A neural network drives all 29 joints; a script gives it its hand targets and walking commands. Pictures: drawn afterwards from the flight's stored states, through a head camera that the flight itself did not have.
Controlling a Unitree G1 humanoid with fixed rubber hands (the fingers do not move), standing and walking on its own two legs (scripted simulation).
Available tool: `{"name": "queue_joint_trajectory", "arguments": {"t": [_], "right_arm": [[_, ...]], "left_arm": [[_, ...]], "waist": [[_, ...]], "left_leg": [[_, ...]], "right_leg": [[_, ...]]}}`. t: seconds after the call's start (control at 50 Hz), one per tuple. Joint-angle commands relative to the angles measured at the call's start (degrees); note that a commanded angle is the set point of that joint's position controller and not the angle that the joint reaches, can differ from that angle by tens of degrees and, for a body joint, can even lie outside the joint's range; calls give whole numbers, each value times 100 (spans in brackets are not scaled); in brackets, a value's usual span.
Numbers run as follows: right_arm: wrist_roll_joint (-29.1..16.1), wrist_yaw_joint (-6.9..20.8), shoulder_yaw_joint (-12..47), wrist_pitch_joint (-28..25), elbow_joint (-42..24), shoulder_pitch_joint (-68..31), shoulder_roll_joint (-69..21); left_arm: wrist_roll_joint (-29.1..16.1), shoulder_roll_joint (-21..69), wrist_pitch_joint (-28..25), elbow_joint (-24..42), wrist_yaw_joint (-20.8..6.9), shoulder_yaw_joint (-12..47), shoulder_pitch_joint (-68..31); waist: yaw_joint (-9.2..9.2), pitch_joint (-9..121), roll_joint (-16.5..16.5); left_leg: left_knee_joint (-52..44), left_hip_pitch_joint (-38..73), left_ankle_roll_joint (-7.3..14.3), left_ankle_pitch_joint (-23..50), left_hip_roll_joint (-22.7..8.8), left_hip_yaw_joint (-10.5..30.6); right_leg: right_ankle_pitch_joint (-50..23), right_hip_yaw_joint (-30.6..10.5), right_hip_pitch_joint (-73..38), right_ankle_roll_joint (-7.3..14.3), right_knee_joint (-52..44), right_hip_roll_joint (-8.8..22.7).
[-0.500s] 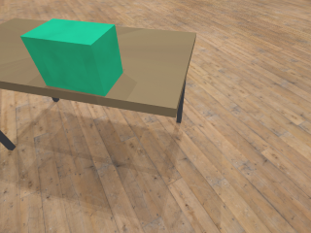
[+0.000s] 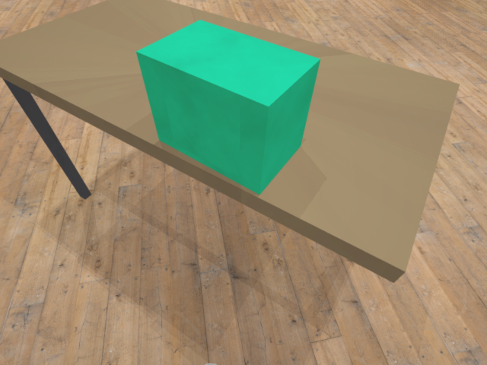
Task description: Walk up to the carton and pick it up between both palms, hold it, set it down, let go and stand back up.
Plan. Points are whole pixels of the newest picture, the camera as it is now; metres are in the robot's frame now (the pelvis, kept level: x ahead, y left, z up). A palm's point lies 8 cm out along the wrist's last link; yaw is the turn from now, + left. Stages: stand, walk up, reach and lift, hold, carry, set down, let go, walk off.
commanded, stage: walk up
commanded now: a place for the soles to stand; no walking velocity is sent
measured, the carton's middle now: (229, 105) +0.60 +0.05 +0.11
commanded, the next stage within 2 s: none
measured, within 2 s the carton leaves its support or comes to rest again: neither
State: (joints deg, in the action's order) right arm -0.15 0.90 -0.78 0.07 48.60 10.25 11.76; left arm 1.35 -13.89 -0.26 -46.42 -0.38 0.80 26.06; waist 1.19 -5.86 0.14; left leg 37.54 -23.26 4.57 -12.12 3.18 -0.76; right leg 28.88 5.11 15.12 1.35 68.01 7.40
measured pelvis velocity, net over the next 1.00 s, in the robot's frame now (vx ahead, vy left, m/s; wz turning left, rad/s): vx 0.16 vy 0.13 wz -0.11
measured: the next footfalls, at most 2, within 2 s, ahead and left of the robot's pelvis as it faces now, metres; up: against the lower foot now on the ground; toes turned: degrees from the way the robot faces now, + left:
right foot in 0.26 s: +0.21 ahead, -0.12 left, +0.00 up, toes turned -6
left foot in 0.64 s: +0.24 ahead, +0.23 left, +0.00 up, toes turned -6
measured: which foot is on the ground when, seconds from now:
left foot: down 0.00-0.28, up 0.30-0.62, down 0.64-1.00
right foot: up 0.00-0.24, down 0.26-0.66, up 0.68-1.00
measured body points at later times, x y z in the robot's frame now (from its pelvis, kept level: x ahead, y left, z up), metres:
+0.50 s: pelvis +0.15 +0.03 +0.02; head +0.18 +0.00 +0.47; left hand +0.13 +0.28 -0.10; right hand +0.24 -0.22 -0.13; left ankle +0.19 +0.18 -0.65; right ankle +0.17 -0.12 -0.72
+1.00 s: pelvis +0.16 +0.13 +0.01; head +0.19 +0.13 +0.45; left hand +0.25 +0.39 -0.13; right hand +0.26 -0.14 -0.12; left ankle +0.25 +0.23 -0.72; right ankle +0.14 +0.01 -0.69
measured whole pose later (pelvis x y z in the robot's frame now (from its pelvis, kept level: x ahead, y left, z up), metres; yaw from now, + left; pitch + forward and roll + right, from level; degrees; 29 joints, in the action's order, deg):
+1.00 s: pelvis +0.16 +0.13 +0.01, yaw -6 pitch -2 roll +0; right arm 2.0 -2.3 -0.1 1.4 48.1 7.5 13.0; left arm 1.8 -15.1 2.5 -46.1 0.7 -2.8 17.4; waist 0.8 -4.9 0.2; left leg 34.8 -21.0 1.6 -11.8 -4.9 -8.5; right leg 30.3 0.1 19.4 -1.1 49.0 -0.6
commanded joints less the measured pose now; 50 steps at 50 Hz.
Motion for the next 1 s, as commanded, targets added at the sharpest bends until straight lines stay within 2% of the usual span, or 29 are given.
{"name": "queue_joint_trajectory", "arguments": {"t": [0.0,0.04,0.1,0.14,0.18,0.2,0.22,0.24,0.26,0.28,0.3,0.32,0.34,0.38,0.46,0.52,0.56,0.6,0.62,0.64,0.66,0.68,0.7,0.72,0.76,0.82,0.88,0.94,0.98], "right_arm": [[88,-126,-318,-138,-207,737,875],[198,-60,-286,-226,-313,664,728],[258,23,-252,-210,-467,449,677],[329,89,-231,-130,-471,545,722],[361,141,-180,-21,-487,409,863],[346,165,-128,19,-502,415,872],[346,180,-73,51,-494,515,854],[358,180,40,63,-492,676,639],[511,158,122,116,-448,1027,430],[457,79,-54,291,-387,1118,897],[526,70,-87,351,-474,842,1082],[569,62,-134,343,-548,424,1136],[554,86,-105,339,-480,484,1034],[518,141,-31,322,-367,634,785],[423,160,100,361,-405,60,512],[232,116,155,250,-316,-128,345],[204,57,77,186,-198,-93,498],[199,-2,-32,124,50,480,728],[178,-46,-141,73,126,757,1082],[220,-89,-246,45,18,877,1407],[11,-149,-279,136,-14,645,1509],[-143,-207,-340,209,-192,80,1566],[-144,-241,-287,268,-263,-230,1355],[-70,-254,-163,282,-258,-370,1034],[33,-258,-108,237,-342,-577,946],[118,-304,-141,111,-357,-402,945],[206,-374,-214,30,-361,-232,1116],[249,-400,-228,26,-383,-227,1172],[265,-373,-187,73,-382,-449,1205]], "left_arm": [[73,-409,-234,523,-12,-209,501],[132,-368,-210,341,-5,-255,736],[45,-283,-203,369,95,-271,439],[2,-235,-234,422,173,-268,163],[35,-216,-284,357,258,-307,339],[94,-285,-313,346,312,-354,471],[145,-396,-326,354,378,-395,601],[186,-614,-343,356,445,-445,952],[176,-811,-322,412,516,-447,1106],[-4,-1134,-207,315,592,-623,779],[-36,-1011,-199,329,623,-580,571],[-29,-721,-250,252,599,-482,509],[17,-582,-300,230,579,-433,434],[-1,-563,-419,209,547,-429,242],[17,-523,-488,198,493,-486,256],[81,-801,-447,332,350,-529,58],[119,-1025,-355,453,251,-552,-160],[107,-1050,-231,545,186,-450,-544],[91,-787,-181,495,128,-321,-263],[48,-278,-120,498,101,-178,294],[-2,-84,19,427,236,-195,771],[-79,-216,136,409,321,-207,438],[-84,-277,166,512,347,-231,-44],[-100,-370,165,412,330,-272,-41],[-30,-467,185,195,307,-317,267],[52,-557,187,207,244,-390,-27],[78,-546,221,309,172,-459,-343],[50,-498,211,329,96,-521,-415],[9,-379,146,244,42,-541,-177]], "waist": [[12,191,-471],[-66,368,-357],[-47,123,-637],[54,49,-722],[-126,244,-434],[-227,364,-268],[-321,375,-132],[-490,460,468],[-314,336,859],[-256,-99,580],[-280,-400,516],[-364,-551,308],[-303,-366,308],[-212,103,670],[-207,385,848],[-236,481,1050],[-229,626,1116],[108,796,642],[158,927,-101],[37,1169,-1270],[-95,1163,-1243],[35,1117,-1495],[104,603,-1443],[-40,424,-1229],[-254,361,-1204],[-94,439,-560],[36,505,-615],[19,632,-717],[-205,675,-720]], "left_leg": [[-2192,681,589,-183,-1514,1920],[-2273,504,644,-108,-1382,1671],[-2272,73,760,-559,-1143,1301],[-2101,-151,701,-619,-986,1142],[-1512,-414,533,-759,-842,969],[-1210,-676,324,-1228,-777,970],[-901,-978,99,-1612,-728,948],[81,-1547,-232,-1821,-494,650],[1744,-1688,-673,-2282,-173,179],[2586,-1665,-777,-2446,-396,70],[2816,-1872,-840,-2114,-555,252],[2830,-1959,-867,-1688,-693,460],[2703,-1807,-918,-1356,-795,496],[2573,-1344,-968,-869,-854,350],[2176,-1035,-1013,-580,-956,38],[1104,-209,-856,-201,-796,-196],[380,445,-722,188,-535,-382],[-934,1840,-577,1400,-420,-466],[-1328,2381,-507,2094,-711,-155],[-1335,2827,-237,3138,-2177,1349],[-1226,2093,357,2991,-2614,1583],[-1590,1428,740,1779,-2646,1600],[-1882,773,764,863,-2348,1305],[-1886,628,588,377,-2055,1060],[-1774,345,583,305,-2023,874],[-1750,603,774,-33,-2328,1194],[-1840,984,869,-255,-2594,1488],[-1883,1076,775,-499,-2613,1434],[-1703,693,523,-686,-2342,951]], "right_leg": [[-292,-628,980,77,-317,17],[-461,-494,772,-27,-593,-107],[-605,-255,732,-155,-1745,-155],[-1153,-26,328,-128,-2439,-320],[-2092,237,-557,24,-3291,-539],[-2266,172,-1089,99,-3593,-585],[-2018,-160,-1467,166,-3793,-422],[-1180,-1484,-1955,394,-4335,508],[-180,-3660,-1563,675,-5219,2010],[673,-4191,-800,1448,-5542,2476],[612,-4037,-553,1446,-5673,2236],[151,-3280,-474,1199,-5599,1817],[-272,-2558,-569,928,-5490,1448],[-1788,-1615,-720,791,-5191,1002],[-4492,-811,-836,842,-4675,795],[-5495,-377,-461,756,-4282,561],[-5301,-322,-249,629,-3899,428],[-4050,-407,403,380,-3254,286],[-2881,-340,746,195,-2606,-18],[-88,-139,1458,-99,-1586,-577],[1251,-658,1032,-106,-822,-568],[1353,-721,1090,-104,-296,-530],[1047,-927,1182,-104,-146,-565],[735,-1079,1156,-136,-331,-539],[279,-868,838,-199,-561,-544],[267,-806,897,-288,-1019,-615],[204,-804,1025,-310,-1462,-590],[167,-704,794,-226,-2004,-611],[-364,-503,86,-56,-2948,-698]]}}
